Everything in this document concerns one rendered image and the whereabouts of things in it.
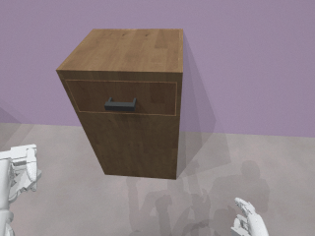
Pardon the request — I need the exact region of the drawer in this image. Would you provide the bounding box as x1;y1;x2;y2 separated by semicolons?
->
66;79;176;115

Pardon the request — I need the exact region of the left robot forearm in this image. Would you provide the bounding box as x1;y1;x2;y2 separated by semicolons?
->
0;209;16;236

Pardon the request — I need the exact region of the robot right hand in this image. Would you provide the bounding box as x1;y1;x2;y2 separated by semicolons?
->
230;198;269;236

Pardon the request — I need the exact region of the robot left hand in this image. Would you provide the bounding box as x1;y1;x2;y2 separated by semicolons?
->
0;144;42;210

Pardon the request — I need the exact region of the cabinet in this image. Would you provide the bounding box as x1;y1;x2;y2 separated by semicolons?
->
56;29;183;180

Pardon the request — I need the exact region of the handle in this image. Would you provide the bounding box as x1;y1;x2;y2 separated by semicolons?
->
104;97;137;112

